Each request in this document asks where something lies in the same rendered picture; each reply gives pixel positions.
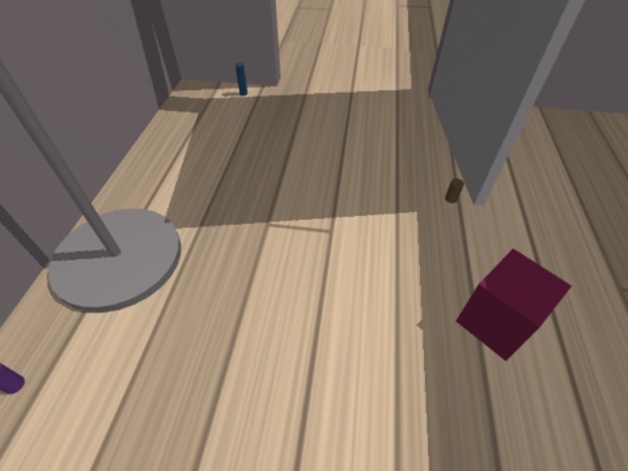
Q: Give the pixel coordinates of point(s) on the coat stand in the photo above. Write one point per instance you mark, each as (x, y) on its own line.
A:
(112, 261)

